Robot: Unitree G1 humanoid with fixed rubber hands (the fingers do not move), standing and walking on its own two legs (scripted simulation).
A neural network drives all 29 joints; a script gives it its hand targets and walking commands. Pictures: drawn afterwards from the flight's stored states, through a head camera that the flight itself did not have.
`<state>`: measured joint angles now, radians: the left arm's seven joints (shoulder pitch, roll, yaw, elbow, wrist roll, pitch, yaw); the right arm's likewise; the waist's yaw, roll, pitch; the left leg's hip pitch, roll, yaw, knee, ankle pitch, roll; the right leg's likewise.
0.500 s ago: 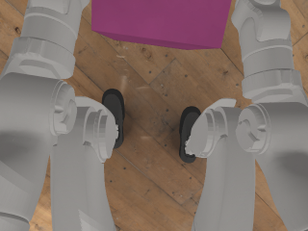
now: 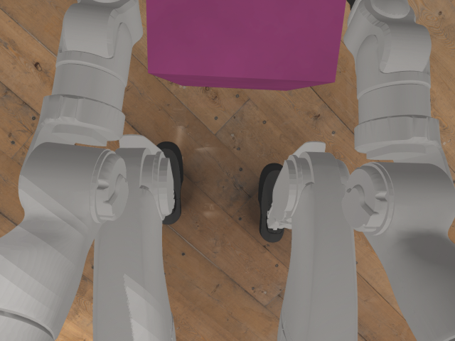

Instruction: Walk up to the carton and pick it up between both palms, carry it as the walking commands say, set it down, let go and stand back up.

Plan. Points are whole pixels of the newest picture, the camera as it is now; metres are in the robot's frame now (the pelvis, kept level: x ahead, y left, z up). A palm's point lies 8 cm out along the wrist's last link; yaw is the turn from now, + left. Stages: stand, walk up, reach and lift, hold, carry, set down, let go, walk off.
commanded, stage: reach and lift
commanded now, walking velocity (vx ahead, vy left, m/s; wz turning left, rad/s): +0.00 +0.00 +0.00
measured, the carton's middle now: (240, 13) +0.54 +0.00 -0.17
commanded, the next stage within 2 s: none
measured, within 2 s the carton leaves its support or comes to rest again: neither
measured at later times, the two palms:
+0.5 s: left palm out of the picture +0.53 +0.16 -0.03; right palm out of the picture +0.53 -0.14 -0.01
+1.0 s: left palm out of the picture +0.51 +0.15 +0.04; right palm out of the picture +0.51 -0.15 +0.06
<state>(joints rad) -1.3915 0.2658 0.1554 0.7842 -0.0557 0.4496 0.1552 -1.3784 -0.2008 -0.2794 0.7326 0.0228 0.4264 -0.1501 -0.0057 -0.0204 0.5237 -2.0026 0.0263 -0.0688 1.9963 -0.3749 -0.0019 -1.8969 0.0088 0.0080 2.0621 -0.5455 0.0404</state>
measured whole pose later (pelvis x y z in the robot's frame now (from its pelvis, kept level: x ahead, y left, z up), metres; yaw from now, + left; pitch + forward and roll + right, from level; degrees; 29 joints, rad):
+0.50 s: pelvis +0.00 +0.00 +0.05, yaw +0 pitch +17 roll -3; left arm -1.30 0.23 0.17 0.67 -0.03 0.53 0.17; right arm -1.28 -0.17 -0.29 0.66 0.00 0.45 -0.13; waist -0.01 -0.02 0.52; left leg -1.78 0.02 -0.07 1.87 -0.39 0.00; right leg -1.68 0.02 0.01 1.92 -0.54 0.04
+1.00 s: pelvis +0.00 +0.00 +0.11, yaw +0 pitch +14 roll -3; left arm -1.20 0.18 0.19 0.60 0.00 0.55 0.16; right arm -1.20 -0.13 -0.30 0.62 -0.03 0.47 -0.11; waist -0.01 -0.02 0.52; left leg -1.55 0.01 -0.07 1.69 -0.39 -0.01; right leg -1.46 0.03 0.01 1.73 -0.51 0.04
